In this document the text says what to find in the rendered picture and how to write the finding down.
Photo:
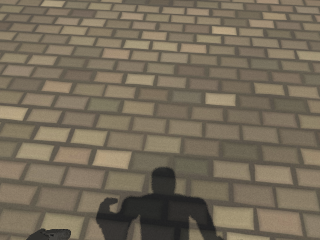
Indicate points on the left robot hand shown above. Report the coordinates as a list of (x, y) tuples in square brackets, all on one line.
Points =
[(52, 234)]

